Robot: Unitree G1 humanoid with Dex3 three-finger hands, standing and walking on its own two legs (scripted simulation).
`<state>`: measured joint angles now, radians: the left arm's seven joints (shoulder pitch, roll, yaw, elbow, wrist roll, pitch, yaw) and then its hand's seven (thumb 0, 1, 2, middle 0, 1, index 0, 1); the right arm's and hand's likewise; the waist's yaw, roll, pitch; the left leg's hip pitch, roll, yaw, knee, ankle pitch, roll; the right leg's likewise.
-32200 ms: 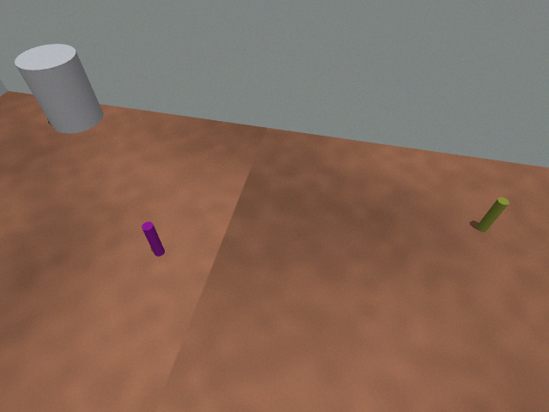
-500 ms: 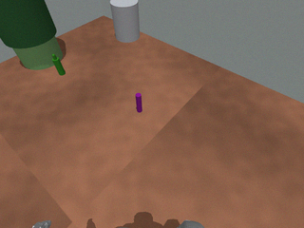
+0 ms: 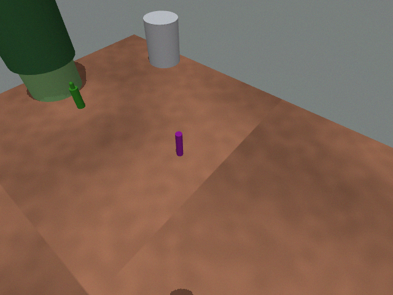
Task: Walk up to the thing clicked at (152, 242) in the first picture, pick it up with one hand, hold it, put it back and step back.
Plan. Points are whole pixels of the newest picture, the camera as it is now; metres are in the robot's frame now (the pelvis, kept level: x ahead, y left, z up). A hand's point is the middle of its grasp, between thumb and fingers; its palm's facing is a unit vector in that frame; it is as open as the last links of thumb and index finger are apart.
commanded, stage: step back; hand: left
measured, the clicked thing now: (179, 144) +1.07 +0.13 -0.67
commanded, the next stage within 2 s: stand in 0.36 s
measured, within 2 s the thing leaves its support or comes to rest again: neither
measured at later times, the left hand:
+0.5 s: hand out of the picture +0.13 +0.24 -0.14, palm faces -0.02 -0.94 -0.34, open 7.4 cm
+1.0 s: hand out of the picture +0.07 +0.24 -0.14, palm faces -0.05 -0.94 -0.34, open 7.4 cm
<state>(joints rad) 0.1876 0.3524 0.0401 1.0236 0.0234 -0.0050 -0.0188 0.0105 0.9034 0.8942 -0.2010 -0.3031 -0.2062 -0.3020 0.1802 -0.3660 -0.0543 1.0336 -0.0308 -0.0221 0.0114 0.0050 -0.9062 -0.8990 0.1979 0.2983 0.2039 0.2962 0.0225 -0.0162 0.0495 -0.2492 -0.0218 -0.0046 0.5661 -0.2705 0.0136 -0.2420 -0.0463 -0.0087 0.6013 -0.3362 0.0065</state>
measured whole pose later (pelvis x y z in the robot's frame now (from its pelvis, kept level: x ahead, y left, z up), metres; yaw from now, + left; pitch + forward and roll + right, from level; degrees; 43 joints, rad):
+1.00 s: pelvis -0.01 -0.02 +0.02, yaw -1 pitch -3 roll +0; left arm 0.11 0.35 0.00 1.14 0.02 -0.01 -0.02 0.01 0.91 0.89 -0.20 -0.30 -0.20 -0.30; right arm 0.11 -0.35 -0.01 1.16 -0.01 -0.01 0.01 0.00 -0.91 -0.90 0.20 0.30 0.20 0.30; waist -0.01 0.00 0.05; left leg -0.12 0.01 0.00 0.31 -0.14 -0.02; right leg -0.11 -0.01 -0.01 0.33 -0.17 0.01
